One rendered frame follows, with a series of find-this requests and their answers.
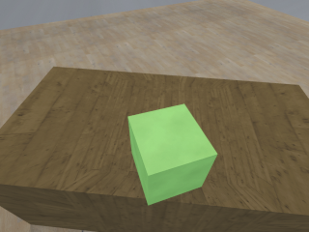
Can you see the pedestal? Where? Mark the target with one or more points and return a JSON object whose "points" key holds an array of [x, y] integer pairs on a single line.
{"points": [[66, 159]]}

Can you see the carton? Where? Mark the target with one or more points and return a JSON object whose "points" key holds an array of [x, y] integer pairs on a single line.
{"points": [[172, 155]]}

